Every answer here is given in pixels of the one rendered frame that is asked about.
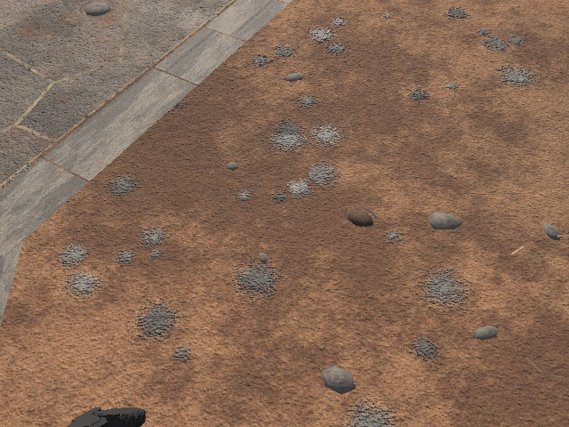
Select robot left hand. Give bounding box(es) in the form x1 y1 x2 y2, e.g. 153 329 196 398
67 407 146 427

